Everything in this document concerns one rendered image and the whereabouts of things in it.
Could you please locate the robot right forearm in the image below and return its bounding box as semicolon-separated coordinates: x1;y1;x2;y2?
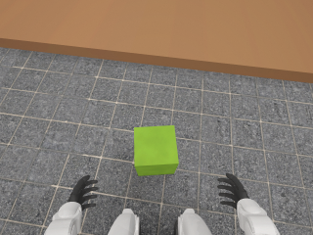
237;198;280;235

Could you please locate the left robot hand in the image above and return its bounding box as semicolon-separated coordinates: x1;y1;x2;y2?
67;174;99;211

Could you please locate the carton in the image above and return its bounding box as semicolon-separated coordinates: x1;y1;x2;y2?
134;125;179;176

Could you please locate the robot left shin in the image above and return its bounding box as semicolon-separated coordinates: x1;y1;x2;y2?
122;209;135;215

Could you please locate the right robot hand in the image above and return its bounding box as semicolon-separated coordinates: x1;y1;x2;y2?
217;172;249;209

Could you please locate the left robot thigh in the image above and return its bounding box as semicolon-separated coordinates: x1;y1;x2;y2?
108;212;140;235

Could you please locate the robot left forearm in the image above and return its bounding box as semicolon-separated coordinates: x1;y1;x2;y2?
44;202;82;235

